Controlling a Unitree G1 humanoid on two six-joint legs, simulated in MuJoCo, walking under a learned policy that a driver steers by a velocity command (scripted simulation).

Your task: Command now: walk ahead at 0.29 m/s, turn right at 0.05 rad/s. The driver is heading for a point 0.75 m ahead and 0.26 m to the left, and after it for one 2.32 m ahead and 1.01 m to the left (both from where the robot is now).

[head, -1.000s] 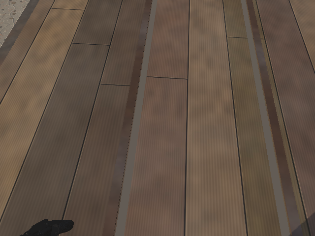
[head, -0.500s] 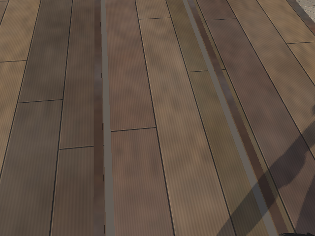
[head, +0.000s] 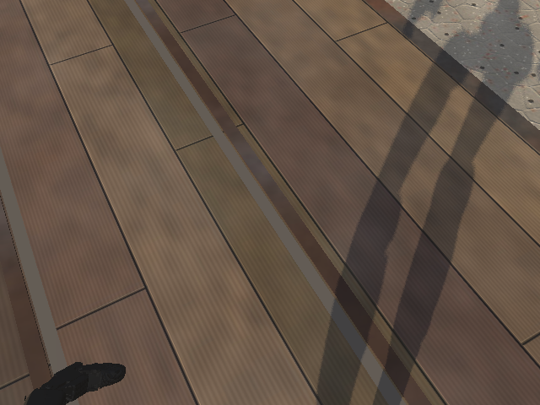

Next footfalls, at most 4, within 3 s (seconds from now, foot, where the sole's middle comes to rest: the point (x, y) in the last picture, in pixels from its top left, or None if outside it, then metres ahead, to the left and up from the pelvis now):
0.42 left None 0.19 0.15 -0.76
0.88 right None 0.26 -0.07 -0.76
1.30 left None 0.14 0.17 -0.76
1.78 right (217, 353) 0.55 0.15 -0.76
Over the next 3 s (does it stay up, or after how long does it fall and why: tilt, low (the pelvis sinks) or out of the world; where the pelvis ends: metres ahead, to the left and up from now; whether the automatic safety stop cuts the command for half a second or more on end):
stays up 0.69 0.27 0.02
